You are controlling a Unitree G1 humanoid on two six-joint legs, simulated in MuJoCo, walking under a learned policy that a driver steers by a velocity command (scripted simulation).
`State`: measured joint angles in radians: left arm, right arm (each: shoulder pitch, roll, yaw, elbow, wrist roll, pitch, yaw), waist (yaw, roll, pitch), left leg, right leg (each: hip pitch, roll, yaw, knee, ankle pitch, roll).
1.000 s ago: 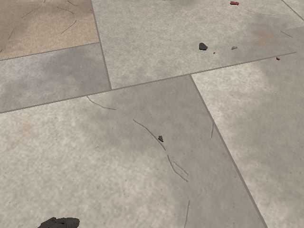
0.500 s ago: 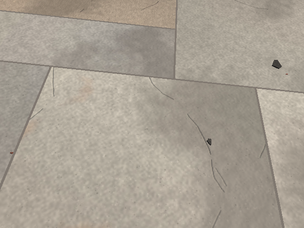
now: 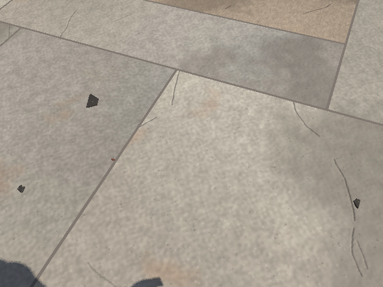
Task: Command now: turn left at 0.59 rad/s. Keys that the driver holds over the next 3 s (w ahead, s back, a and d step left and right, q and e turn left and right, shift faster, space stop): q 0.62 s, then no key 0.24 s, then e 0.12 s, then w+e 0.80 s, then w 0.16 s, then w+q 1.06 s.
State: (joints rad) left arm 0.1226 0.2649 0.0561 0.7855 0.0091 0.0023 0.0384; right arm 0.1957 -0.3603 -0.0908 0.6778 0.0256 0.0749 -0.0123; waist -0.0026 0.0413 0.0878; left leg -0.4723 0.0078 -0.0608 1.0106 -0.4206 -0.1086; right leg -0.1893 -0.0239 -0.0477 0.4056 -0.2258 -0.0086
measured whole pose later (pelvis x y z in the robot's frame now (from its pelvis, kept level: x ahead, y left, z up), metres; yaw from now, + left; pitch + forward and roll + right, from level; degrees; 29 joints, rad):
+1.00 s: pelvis +0.03 +0.03 -0.01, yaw +26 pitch +0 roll +0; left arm 0.18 0.25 0.02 0.78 -0.02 0.00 0.00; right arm 0.18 -0.30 -0.05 0.67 0.00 0.04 -0.03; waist 0.02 0.03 0.06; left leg -0.19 0.00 -0.10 0.48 -0.28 -0.08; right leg -0.23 0.02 0.06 0.48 -0.25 0.00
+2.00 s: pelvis +0.45 +0.06 -0.01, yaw -5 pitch +1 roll +2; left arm 0.35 0.30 0.04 0.76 -0.02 -0.04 0.01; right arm 0.16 -0.28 -0.05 0.70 0.00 -0.11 0.03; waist 0.02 -0.03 0.04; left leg -0.34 -0.07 0.01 0.47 -0.15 0.04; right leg -0.34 0.04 0.11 1.18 -0.41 -0.03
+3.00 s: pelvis +0.96 +0.11 -0.01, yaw +27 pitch +1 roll +0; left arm 0.20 0.32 0.05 0.72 0.00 -0.11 0.00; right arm 0.25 -0.30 -0.06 0.65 0.01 -0.04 0.03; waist 0.00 -0.02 0.07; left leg -0.30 -0.10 -0.02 0.45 -0.17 0.10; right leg -0.49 -0.08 0.05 1.13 -0.35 0.02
